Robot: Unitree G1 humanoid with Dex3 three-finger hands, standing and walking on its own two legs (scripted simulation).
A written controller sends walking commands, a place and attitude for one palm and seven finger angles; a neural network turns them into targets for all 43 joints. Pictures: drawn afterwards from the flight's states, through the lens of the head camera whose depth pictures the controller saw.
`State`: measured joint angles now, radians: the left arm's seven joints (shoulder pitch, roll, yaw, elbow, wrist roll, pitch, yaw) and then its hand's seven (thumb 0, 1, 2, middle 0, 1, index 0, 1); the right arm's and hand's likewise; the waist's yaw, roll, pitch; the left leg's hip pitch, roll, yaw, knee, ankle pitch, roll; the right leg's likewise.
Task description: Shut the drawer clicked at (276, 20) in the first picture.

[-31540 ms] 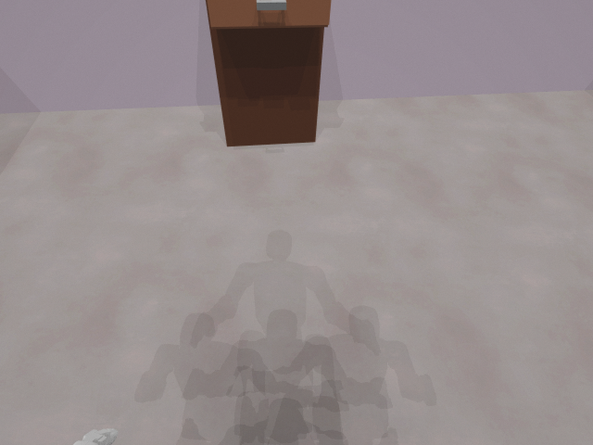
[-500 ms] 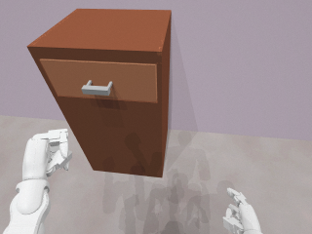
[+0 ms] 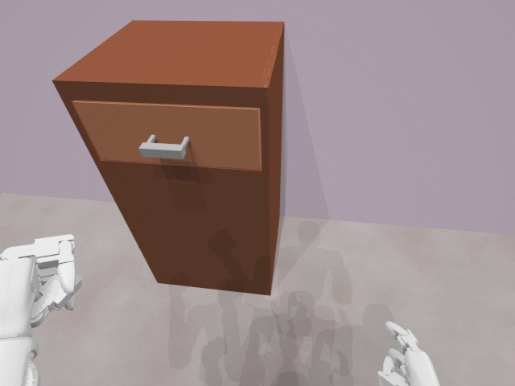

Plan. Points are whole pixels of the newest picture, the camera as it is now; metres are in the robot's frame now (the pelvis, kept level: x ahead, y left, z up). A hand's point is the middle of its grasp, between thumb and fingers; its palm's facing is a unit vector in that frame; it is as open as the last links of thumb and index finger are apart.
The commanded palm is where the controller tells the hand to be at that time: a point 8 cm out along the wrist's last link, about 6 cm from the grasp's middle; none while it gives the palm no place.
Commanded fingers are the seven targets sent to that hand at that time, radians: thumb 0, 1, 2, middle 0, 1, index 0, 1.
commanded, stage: step back with the hand held close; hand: left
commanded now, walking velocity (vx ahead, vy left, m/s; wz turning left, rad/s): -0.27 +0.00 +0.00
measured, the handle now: (165, 145) +0.62 +0.32 +0.02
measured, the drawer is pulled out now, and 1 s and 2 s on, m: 0.00 0.00 0.00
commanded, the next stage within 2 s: stop stepping back and stand still in 1.28 s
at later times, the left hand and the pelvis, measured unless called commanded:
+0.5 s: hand (41, 313) +0.14 +0.26 +0.15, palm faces +0.33 -0.79 -0.52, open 3.2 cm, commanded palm +0.08 +0.30 +0.17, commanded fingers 0.00 0.90 0.90 -1.40 -1.60 -1.40 -1.60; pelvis -0.05 +0.02 -0.01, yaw -1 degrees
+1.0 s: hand out of the picture +0.06 +0.26 +0.16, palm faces +0.44 -0.73 -0.53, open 3.2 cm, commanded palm -0.01 +0.30 +0.17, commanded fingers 0.00 0.90 0.90 -1.40 -1.60 -1.40 -1.60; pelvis -0.12 +0.01 -0.03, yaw +3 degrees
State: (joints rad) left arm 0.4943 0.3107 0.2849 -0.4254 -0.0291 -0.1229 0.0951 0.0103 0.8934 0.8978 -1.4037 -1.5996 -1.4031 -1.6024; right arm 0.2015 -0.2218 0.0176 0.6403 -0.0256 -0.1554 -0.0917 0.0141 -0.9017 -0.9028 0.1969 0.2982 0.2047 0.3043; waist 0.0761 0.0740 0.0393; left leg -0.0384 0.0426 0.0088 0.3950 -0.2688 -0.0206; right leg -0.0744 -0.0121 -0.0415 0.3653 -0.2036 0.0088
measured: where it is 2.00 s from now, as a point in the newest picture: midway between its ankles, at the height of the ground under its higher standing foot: outside the picture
